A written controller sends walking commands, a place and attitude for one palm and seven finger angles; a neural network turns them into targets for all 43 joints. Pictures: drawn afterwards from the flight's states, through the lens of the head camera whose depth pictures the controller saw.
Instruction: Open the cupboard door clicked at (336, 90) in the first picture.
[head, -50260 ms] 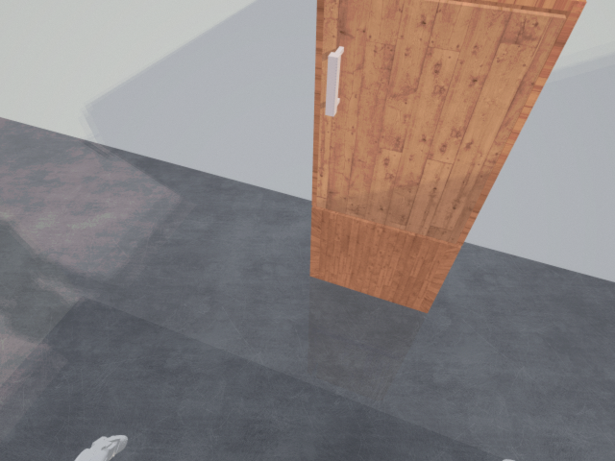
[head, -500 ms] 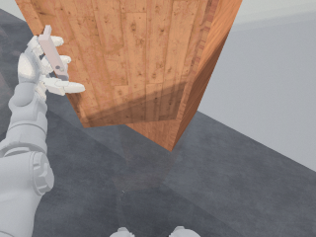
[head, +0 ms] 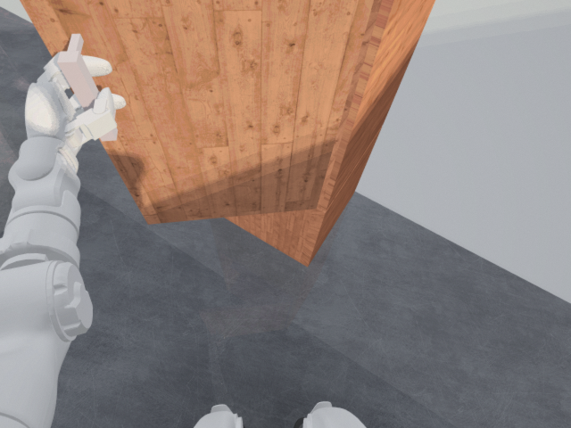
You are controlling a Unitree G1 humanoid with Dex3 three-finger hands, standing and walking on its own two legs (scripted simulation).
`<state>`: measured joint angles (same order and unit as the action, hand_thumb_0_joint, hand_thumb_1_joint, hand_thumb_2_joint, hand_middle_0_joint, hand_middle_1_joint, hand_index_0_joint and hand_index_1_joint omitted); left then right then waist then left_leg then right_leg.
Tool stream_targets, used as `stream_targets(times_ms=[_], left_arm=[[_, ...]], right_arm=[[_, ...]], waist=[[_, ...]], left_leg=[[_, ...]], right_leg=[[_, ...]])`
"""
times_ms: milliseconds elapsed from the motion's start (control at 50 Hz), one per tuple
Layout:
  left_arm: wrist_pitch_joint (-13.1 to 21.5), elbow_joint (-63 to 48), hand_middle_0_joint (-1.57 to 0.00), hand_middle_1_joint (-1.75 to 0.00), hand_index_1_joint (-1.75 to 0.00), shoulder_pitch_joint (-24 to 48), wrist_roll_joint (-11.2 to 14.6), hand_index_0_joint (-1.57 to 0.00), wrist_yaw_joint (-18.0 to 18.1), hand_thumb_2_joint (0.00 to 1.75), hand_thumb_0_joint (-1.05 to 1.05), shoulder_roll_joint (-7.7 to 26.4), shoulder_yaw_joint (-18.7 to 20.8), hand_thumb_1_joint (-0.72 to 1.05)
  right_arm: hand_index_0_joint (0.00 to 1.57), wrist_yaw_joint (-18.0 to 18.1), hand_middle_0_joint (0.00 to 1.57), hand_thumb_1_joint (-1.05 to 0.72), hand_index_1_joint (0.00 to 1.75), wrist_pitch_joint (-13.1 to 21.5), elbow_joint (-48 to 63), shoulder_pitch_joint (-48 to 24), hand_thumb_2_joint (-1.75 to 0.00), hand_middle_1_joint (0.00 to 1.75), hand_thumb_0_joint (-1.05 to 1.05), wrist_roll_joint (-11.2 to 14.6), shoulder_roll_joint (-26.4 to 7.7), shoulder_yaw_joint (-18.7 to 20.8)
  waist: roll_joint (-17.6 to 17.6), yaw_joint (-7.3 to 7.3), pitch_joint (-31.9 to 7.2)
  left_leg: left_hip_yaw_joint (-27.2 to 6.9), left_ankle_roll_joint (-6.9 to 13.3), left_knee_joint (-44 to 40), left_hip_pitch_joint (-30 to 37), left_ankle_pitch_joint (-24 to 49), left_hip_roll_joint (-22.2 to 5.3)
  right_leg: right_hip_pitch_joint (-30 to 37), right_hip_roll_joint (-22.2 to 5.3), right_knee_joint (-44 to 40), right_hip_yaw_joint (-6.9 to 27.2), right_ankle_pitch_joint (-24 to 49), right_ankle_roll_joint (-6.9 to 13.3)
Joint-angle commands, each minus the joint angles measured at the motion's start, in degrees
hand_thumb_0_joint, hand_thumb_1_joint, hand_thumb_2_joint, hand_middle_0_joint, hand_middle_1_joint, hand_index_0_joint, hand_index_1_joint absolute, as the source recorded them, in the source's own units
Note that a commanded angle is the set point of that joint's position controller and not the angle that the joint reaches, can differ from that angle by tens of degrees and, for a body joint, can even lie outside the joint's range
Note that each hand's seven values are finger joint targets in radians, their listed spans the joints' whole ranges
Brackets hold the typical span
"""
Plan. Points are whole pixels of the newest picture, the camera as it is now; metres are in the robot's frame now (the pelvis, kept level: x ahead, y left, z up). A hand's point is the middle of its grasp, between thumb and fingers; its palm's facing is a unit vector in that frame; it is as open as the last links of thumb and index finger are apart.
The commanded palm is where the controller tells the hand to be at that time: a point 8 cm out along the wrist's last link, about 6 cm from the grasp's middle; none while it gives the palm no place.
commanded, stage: close the thumb around the handle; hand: left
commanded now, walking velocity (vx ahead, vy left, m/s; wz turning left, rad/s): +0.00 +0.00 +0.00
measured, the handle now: (93, 90) +0.56 +0.24 +0.12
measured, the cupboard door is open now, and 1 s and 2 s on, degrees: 40 47 74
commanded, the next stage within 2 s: pull the door open along its arc in 0.06 s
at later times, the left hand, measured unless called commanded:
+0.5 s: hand (105, 126) +0.49 +0.21 +0.12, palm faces +0.04 -1.00 +0.00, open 5.7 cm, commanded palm +0.44 +0.25 +0.11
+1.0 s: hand (109, 142) +0.46 +0.20 +0.12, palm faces +0.06 -1.00 +0.00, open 5.7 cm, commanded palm +0.43 +0.25 +0.11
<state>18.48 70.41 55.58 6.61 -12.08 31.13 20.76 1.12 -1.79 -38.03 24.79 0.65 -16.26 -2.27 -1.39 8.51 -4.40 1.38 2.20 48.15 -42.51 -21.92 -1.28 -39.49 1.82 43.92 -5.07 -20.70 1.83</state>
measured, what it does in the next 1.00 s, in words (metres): stands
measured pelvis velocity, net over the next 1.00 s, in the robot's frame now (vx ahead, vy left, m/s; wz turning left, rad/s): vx -0.01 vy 0.00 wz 0.00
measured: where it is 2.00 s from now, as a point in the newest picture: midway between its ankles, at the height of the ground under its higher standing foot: outside the picture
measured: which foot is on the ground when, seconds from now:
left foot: down 0.00-1.00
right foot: down 0.00-1.00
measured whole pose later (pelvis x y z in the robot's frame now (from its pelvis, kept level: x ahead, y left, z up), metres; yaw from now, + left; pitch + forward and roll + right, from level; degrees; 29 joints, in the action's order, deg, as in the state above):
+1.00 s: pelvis -0.01 +0.00 +0.00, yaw +0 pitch +12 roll -2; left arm 17.8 61.4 45.6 8.9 -12.3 24.9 19.2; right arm 1.9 -1.2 -35.8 20.1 2.0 -15.8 -2.4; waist -1.0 5.7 -4.3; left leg 2.0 1.9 46.0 -37.1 -20.9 -0.9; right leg -35.0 1.5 43.3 -4.4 -20.4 2.1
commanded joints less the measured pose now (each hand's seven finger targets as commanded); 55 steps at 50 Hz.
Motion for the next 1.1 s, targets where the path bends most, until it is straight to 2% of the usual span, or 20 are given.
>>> stream_targets(times_ms=[0,60,80,120,140,160,220,260,340,420,480,520,600,620,680,740,820,840,940,1080], left_arm=[[3.38,-11.75,-0.40,-1.35,-1.35,28.55,0.13,-0.40,-1.10,0.90,0.00,10.86,-0.30,0.90],[3.16,-10.88,-0.40,-1.35,-1.35,28.54,0.33,-0.40,-1.38,0.90,0.00,13.03,1.26,0.90],[2.92,-10.21,-0.40,-1.35,-1.35,27.32,0.17,-0.40,-1.45,0.90,0.00,14.79,2.67,0.90],[3.07,-11.58,-0.40,-1.35,-1.35,28.89,0.40,-0.40,-1.84,0.90,0.00,12.60,1.06,0.90],[3.04,-11.54,-0.40,-1.35,-1.35,27.26,0.09,-0.40,-2.00,0.90,0.00,13.11,1.40,0.90],[2.78,-10.17,-0.40,-1.35,-1.35,24.39,0.00,-0.40,-2.02,0.90,0.00,17.96,5.32,0.90],[3.05,-13.07,-0.40,-1.35,-1.35,21.58,0.61,-0.40,-2.99,0.90,0.00,16.19,4.32,0.90],[2.67,-13.68,-0.40,-1.35,-1.35,17.08,1.20,-0.40,-3.52,0.90,0.00,14.98,4.08,0.90],[2.34,-19.70,-0.40,-1.35,-1.35,10.33,3.05,-0.40,-4.03,0.90,0.00,14.48,5.44,0.90],[1.24,-27.64,-0.40,-1.35,-1.35,0.33,4.98,-0.40,-4.12,0.90,0.00,11.86,5.10,0.90],[-0.54,-33.58,-0.40,-1.35,-1.35,-9.25,6.68,-0.40,-3.94,0.90,0.00,8.38,4.42,0.90],[-1.24,-35.79,-0.40,-1.35,-1.35,-3.96,6.71,-0.40,-2.90,0.90,0.00,8.24,3.54,0.90],[-2.71,-31.71,-0.40,-1.35,-1.35,4.44,5.00,-0.40,-0.56,0.90,0.00,6.99,2.01,0.90],[-2.10,-31.82,-0.40,-1.35,-1.35,7.97,4.27,-0.40,0.22,0.90,0.00,7.77,2.07,0.90],[-0.97,-29.42,-0.40,-1.35,-1.35,8.29,3.28,-0.40,0.82,0.90,0.00,5.96,0.74,0.90],[0.88,-26.85,-0.40,-1.35,-1.35,10.76,2.96,-0.40,0.93,0.90,0.00,6.18,0.58,0.90],[2.75,-24.16,-0.40,-1.35,-1.35,13.60,2.97,-0.40,0.30,0.90,0.00,6.97,0.67,0.90],[2.97,-23.05,-0.40,-1.35,-1.35,13.57,2.66,-0.40,0.05,0.90,0.00,6.90,0.01,0.90],[3.55,-19.66,-0.40,-1.35,-1.35,14.51,2.72,-0.40,-0.63,0.90,0.00,7.71,0.24,0.90],[3.48,-18.07,-0.40,-1.35,-1.35,16.63,2.98,-0.40,-1.44,0.90,0.00,9.34,1.02,0.90]], right_arm=[[0.20,0.99,0.20,-0.90,0.30,1.24,2.72,8.38,-0.90,0.30,0.00,-0.27,-10.06,3.83],[0.20,1.19,0.20,-0.90,0.30,1.21,2.55,8.72,-0.90,0.30,0.00,-0.28,-10.28,3.77],[0.20,1.28,0.20,-0.90,0.30,1.13,2.83,8.86,-0.90,0.30,0.00,-0.22,-10.40,3.76],[0.20,1.29,0.20,-0.90,0.30,1.22,3.00,8.95,-0.90,0.30,0.00,-0.32,-10.07,3.71],[0.20,1.24,0.20,-0.90,0.30,1.12,3.17,8.78,-0.90,0.30,0.00,-0.22,-10.03,3.87],[0.20,1.38,0.20,-0.90,0.30,0.80,3.31,9.18,-0.90,0.30,0.00,-0.28,-10.58,3.80],[0.20,1.26,0.20,-0.90,0.30,0.49,4.83,8.57,-0.90,0.30,0.00,-0.15,-9.93,3.69],[0.20,1.12,0.20,-0.90,0.30,0.08,5.65,7.77,-0.90,0.30,0.00,0.13,-9.72,3.77],[0.20,0.75,0.20,-0.90,0.30,-0.33,7.80,6.40,-0.90,0.30,0.00,0.44,-9.58,4.14],[0.20,0.43,0.20,-0.90,0.30,-0.53,9.86,4.36,-0.90,0.30,0.00,1.19,-8.99,4.55],[0.20,-0.04,0.20,-0.90,0.30,-0.17,11.45,1.97,-0.90,0.30,0.00,1.77,-8.34,4.79],[0.20,0.40,0.20,-0.90,0.30,-0.13,10.74,1.38,-0.90,0.30,0.00,1.89,-8.47,4.66],[0.20,1.10,0.20,-0.90,0.30,0.15,8.52,1.26,-0.90,0.30,0.00,1.70,-8.32,4.51],[0.20,1.27,0.20,-0.90,0.30,0.31,7.75,1.41,-0.90,0.30,0.00,1.47,-8.30,4.45],[0.20,1.16,0.20,-0.90,0.30,1.00,7.32,0.70,-0.90,0.30,0.00,1.13,-7.90,4.30],[0.20,1.11,0.20,-0.90,0.30,1.39,6.70,0.68,-0.90,0.30,0.00,0.86,-8.00,4.14],[0.20,1.30,0.20,-0.90,0.30,1.90,6.64,0.28,-0.90,0.30,0.00,0.87,-8.29,3.92],[0.20,1.38,0.20,-0.90,0.30,1.98,6.62,-0.27,-0.90,0.30,0.00,1.08,-8.28,3.75],[0.20,1.64,0.20,-0.90,0.30,2.26,6.48,-0.01,-0.90,0.30,0.00,1.19,-8.52,3.53],[0.20,2.06,0.20,-0.90,0.30,2.62,5.74,1.71,-0.90,0.30,0.00,1.17,-8.94,3.64]], waist=[[-5.90,2.66,-22.48],[-4.49,2.84,-22.73],[-3.85,2.09,-23.12],[-4.97,2.71,-23.94],[-6.64,1.90,-24.77],[-4.86,0.80,-25.28],[-5.98,-0.19,-26.97],[-4.83,-1.03,-25.83],[-4.26,-3.15,-27.99],[-4.10,-5.19,-27.07],[-1.19,-6.27,-24.61],[-2.20,-4.89,-21.38],[-0.37,-2.28,-16.27],[-1.84,-1.78,-15.72],[-4.39,-2.43,-19.27],[-2.60,-2.25,-21.98],[-0.82,-1.96,-21.73],[-2.47,-2.16,-21.08],[-2.18,-1.94,-19.04],[-1.17,-1.33,-19.77]], left_leg=[[-5.28,-0.16,-4.42,20.66,17.84,-0.17],[-4.83,0.14,-4.04,19.16,18.21,-0.06],[-4.74,0.17,-4.13,17.98,17.84,0.10],[-4.77,0.26,-3.89,19.41,19.39,0.15],[-4.66,0.00,-3.71,20.32,20.78,0.04],[-4.43,0.12,-3.65,19.09,20.78,0.03],[-3.78,0.16,-3.78,19.24,23.33,0.34],[-3.29,0.13,-4.10,19.14,24.13,0.14],[-2.33,0.27,-4.87,19.89,26.78,0.25],[-1.61,0.39,-5.74,21.09,31.64,0.09],[-0.87,0.55,-7.03,20.79,31.43,0.10],[-0.79,0.59,-7.31,20.58,29.89,0.23],[-1.84,0.23,-7.94,19.64,23.07,0.38],[-1.98,0.28,-7.54,20.20,22.76,0.45],[-2.56,-0.31,-7.11,22.65,22.68,0.60],[-3.10,-0.38,-6.30,23.21,23.10,0.60],[-3.00,-0.13,-6.30,20.74,18.56,0.92],[-3.11,-0.29,-6.60,20.42,17.73,0.93],[-3.02,-0.01,-6.95,17.52,13.22,1.10],[-3.21,0.22,-7.37,15.74,10.44,0.95]], right_leg=[[3.15,1.27,-5.02,3.37,14.44,-0.83],[4.67,1.17,-5.01,3.71,16.08,-1.05],[5.94,1.12,-4.94,3.88,16.20,-1.02],[5.63,1.17,-4.64,3.68,17.39,-0.93],[5.25,1.13,-4.44,3.64,18.02,-0.90],[6.95,1.16,-4.41,3.86,18.55,-0.92],[9.92,1.18,-3.91,3.84,21.82,-0.78],[10.52,1.28,-4.07,3.68,22.86,-0.96],[14.85,1.40,-4.21,3.84,26.65,-0.90],[17.92,1.27,-4.62,3.75,30.34,-0.68],[20.10,1.08,-5.38,3.70,31.94,-0.97],[18.81,0.95,-5.98,3.67,31.24,-0.94],[14.29,0.77,-6.77,3.45,25.18,-1.08],[13.21,0.60,-6.73,3.66,24.26,-0.97],[11.99,0.30,-6.14,3.68,22.06,-0.69],[12.12,0.34,-5.36,3.75,22.12,-0.69],[12.68,0.31,-5.37,4.09,19.82,-0.67],[11.99,0.18,-5.36,4.17,18.94,-0.59],[11.30,0.18,-5.91,4.46,15.44,-0.64],[11.29,0.25,-6.36,4.64,12.60,-0.92]])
